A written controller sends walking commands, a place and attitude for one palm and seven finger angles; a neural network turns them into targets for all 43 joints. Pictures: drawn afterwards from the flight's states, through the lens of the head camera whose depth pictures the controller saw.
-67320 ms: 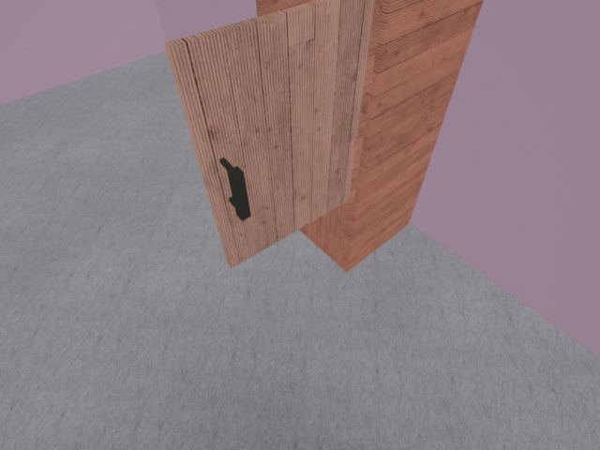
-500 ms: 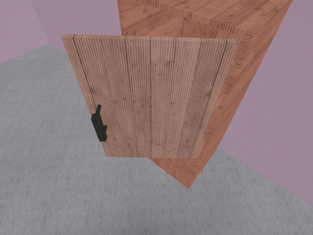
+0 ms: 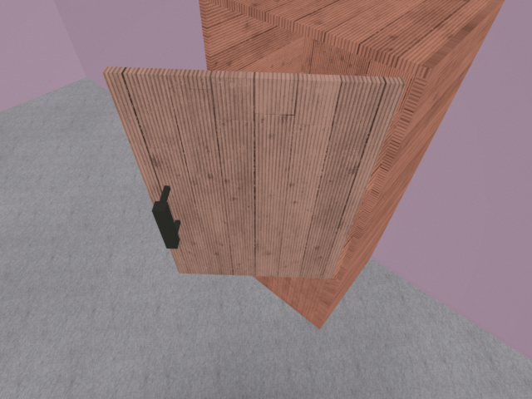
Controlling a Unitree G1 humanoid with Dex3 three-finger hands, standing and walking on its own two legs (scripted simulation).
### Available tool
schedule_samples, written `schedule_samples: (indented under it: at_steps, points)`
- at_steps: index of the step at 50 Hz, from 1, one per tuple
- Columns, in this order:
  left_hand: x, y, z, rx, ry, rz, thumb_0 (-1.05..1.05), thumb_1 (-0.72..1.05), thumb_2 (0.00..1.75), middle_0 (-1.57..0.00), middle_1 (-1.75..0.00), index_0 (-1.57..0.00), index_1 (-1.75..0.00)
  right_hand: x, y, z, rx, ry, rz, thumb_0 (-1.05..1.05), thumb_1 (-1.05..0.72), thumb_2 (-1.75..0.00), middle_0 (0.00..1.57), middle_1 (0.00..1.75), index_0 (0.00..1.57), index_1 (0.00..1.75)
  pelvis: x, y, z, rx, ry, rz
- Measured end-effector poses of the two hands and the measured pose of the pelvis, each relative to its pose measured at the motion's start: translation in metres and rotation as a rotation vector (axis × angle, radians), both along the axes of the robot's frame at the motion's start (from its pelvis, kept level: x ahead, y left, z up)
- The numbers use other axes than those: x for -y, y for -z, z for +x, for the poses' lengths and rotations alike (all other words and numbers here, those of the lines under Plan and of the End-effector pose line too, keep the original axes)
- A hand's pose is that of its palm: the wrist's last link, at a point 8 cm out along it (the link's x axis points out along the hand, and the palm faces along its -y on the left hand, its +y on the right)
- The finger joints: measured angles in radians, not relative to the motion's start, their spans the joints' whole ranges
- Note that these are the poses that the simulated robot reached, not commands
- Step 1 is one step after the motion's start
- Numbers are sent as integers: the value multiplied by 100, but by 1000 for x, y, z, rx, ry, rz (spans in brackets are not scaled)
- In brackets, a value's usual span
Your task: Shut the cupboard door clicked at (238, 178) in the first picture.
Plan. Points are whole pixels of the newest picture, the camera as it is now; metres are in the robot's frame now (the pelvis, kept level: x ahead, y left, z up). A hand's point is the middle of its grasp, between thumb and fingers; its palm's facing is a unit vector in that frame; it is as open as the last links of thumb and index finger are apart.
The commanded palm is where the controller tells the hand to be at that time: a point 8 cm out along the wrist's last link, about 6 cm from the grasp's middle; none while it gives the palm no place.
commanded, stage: look again from close up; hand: left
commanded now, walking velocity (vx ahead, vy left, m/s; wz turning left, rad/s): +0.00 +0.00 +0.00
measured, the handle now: (169, 217) +0.45 +0.23 -0.05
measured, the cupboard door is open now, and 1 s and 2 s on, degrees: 38 38 38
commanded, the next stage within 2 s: raise the hand and make a fist in 0.42 s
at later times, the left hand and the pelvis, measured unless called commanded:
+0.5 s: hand out of the picture +0.02 +0.19 -0.17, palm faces +0.00 -0.97 -0.24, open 7.4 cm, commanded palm none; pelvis +0.00 +0.00 +0.00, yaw +0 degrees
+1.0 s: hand out of the picture +0.11 +0.19 -0.09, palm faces +0.08 -1.00 -0.01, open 5.9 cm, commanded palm +0.10 +0.24 -0.07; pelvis -0.07 -0.01 -0.12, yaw +3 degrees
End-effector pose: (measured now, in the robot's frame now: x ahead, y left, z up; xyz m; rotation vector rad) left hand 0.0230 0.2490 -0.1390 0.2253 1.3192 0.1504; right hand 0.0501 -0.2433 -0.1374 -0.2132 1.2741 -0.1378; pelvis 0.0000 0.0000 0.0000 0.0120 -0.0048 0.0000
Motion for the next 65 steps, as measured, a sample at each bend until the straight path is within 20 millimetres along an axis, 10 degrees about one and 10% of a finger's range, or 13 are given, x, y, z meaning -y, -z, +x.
schedule_samples:
  at_steps: [27, 37, 47, 65]
  points:
    - [9, 1, -10, -18, -19, -8, 1, 91, 90, -21, -30, -20, -29, -3, 3, -14, -47, 5, 12, 0, -90, -89, 20, 30, 20, 30, 2, -1, 0, 0, -10, -6]
    - [1, -117, 126, 1159, -40, -54, 1, 91, 90, -26, -36, -25, -36, 9, -8, 55, 531, -84, -10, 1, -90, -89, 20, 30, 20, 30, 8, 38, -32, -131, -66, 7]
    - [9, -48, 72, 1251, 96, -222, 1, 91, 90, -42, -53, -41, -53, 8, 16, 108, 793, -178, -36, 1, -90, -89, 20, 30, 20, 30, 15, 117, -69, -244, -49, -16]
    - [-1, -77, 98, 1227, 137, -197, 2, 90, 90, -75, -89, -74, -88, -40, 51, 41, 568, -103, 20, 1, -90, -89, 21, 30, 20, 30, -9, 110, -72, -272, -46, -70]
